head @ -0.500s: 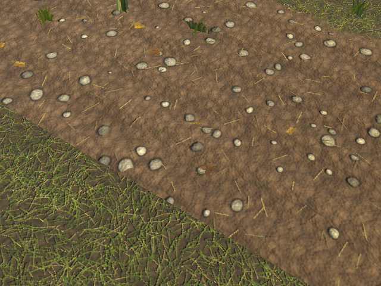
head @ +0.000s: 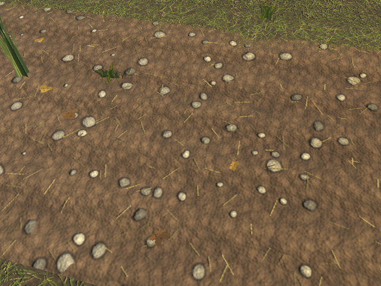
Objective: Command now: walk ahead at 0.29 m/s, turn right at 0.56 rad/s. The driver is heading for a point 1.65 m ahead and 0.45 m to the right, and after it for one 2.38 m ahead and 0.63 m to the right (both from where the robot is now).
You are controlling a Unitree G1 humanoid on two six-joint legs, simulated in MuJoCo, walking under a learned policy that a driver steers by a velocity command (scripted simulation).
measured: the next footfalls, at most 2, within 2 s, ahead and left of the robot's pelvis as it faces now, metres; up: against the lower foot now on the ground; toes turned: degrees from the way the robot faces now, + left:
left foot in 0.30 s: +0.24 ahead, +0.11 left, +0.00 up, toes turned -15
right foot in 0.76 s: +0.09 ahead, -0.06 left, +0.00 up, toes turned -29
